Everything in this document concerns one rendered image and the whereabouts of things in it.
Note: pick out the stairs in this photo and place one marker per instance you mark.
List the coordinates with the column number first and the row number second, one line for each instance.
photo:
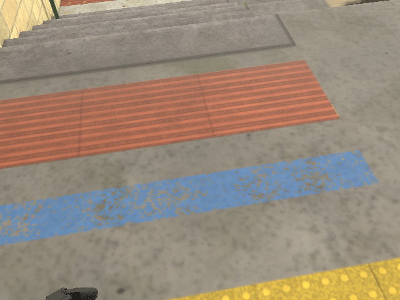
column 130, row 19

